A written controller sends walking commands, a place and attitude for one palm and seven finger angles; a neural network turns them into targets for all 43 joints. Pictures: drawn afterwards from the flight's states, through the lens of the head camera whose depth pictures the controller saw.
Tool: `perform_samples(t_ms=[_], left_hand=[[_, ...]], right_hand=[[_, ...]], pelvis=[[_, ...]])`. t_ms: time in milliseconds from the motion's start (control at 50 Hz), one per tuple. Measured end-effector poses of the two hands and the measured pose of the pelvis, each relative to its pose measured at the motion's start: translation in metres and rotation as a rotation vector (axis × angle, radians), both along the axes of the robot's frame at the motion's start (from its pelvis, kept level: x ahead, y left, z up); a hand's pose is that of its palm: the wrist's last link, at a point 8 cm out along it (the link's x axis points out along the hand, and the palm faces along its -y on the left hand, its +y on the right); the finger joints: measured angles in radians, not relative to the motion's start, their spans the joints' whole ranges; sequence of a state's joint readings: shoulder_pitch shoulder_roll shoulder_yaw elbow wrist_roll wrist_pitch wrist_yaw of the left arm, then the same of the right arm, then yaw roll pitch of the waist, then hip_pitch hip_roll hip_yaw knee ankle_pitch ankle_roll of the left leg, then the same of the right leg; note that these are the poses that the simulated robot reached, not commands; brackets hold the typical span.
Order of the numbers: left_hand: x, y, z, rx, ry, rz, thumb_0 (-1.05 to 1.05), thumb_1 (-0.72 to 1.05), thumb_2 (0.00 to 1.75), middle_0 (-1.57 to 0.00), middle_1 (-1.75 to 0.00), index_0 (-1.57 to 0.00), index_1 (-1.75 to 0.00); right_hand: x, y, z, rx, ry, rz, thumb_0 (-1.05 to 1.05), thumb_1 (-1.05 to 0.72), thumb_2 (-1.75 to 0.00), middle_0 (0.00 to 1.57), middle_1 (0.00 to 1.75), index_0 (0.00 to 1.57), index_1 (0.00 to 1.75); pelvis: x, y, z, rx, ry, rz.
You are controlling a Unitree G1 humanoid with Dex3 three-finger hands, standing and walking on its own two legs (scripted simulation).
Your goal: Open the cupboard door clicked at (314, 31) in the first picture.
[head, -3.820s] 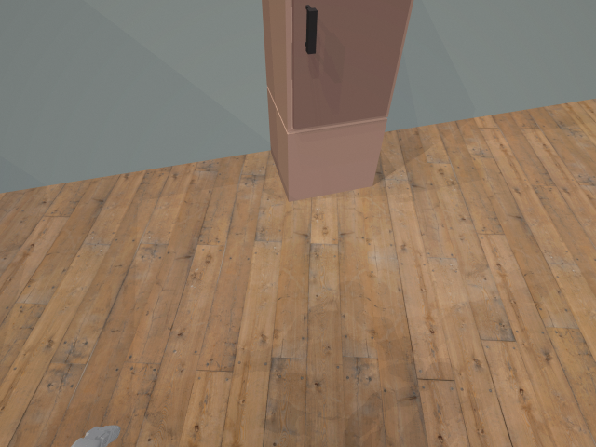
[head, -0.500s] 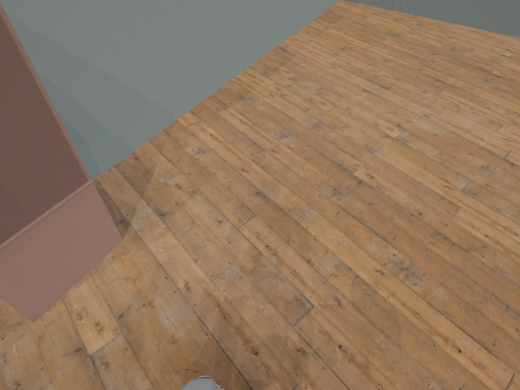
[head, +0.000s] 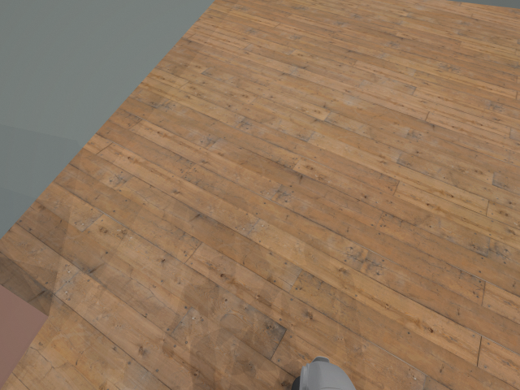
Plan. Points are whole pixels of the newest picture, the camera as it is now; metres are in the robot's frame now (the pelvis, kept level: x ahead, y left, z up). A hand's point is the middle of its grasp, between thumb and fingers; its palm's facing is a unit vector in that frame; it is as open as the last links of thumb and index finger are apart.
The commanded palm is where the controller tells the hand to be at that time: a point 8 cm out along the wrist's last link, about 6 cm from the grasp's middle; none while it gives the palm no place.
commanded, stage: turn to face it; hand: left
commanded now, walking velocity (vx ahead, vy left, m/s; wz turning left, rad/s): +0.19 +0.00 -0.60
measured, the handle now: out of the picture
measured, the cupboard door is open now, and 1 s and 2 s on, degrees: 0 0 0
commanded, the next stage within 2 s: none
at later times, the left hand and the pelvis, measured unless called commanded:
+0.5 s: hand (185, 339) +0.23 +0.15 -0.17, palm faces +0.15 -0.98 -0.12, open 7.3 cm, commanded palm none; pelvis +0.13 -0.02 -0.01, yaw +8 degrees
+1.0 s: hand (136, 377) +0.17 +0.22 -0.15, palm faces +0.41 -0.87 -0.28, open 7.4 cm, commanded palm none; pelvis +0.15 -0.02 +0.00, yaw +24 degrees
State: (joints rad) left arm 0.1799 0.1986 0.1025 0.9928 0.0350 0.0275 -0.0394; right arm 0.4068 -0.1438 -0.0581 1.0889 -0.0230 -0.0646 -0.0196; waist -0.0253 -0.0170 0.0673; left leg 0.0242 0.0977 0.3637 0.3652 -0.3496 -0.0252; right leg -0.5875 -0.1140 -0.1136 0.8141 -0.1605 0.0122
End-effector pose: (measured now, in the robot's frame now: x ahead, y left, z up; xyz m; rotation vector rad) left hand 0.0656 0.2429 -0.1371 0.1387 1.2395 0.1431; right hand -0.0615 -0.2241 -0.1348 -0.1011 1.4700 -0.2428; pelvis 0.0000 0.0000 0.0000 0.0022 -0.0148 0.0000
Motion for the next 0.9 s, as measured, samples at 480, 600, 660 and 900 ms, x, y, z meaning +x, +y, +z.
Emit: perform_samples(t_ms=[480, 600, 660, 900], left_hand=[[0.156, -0.052, -0.005, -0.047, -0.182, 0.067, -0.01, 0.92, 0.90, -0.20, -0.30, -0.21, -0.30], [0.111, -0.001, -0.032, -0.023, -0.054, 0.182, 0.00, 0.91, 0.90, -0.20, -0.30, -0.21, -0.30], [0.089, 0.019, -0.025, 0.010, 0.009, 0.221, 0.00, 0.91, 0.90, -0.20, -0.30, -0.20, -0.30], [0.059, 0.036, 0.009, 0.100, 0.016, 0.357, 0.01, 0.91, 0.90, -0.19, -0.30, -0.20, -0.30]], right_hand=[[0.235, -0.030, -0.006, -0.006, -0.146, 0.156, 0.01, -0.93, -0.90, 0.20, 0.30, 0.19, 0.30], [0.290, -0.015, 0.001, -0.066, -0.231, 0.271, 0.01, -0.92, -0.90, 0.20, 0.30, 0.19, 0.30], [0.303, -0.007, 0.009, -0.073, -0.237, 0.310, 0.00, -0.91, -0.90, 0.20, 0.30, 0.19, 0.30], [0.347, 0.003, 0.014, -0.019, -0.227, 0.443, 0.00, -0.90, -0.90, 0.20, 0.30, 0.20, 0.30]], pelvis=[[0.127, -0.023, -0.008, -0.032, 0.000, 0.126], [0.135, 0.000, -0.020, -0.042, 0.013, 0.190], [0.137, 0.004, -0.012, -0.045, 0.024, 0.216], [0.148, -0.004, 0.003, -0.038, 0.036, 0.347]])
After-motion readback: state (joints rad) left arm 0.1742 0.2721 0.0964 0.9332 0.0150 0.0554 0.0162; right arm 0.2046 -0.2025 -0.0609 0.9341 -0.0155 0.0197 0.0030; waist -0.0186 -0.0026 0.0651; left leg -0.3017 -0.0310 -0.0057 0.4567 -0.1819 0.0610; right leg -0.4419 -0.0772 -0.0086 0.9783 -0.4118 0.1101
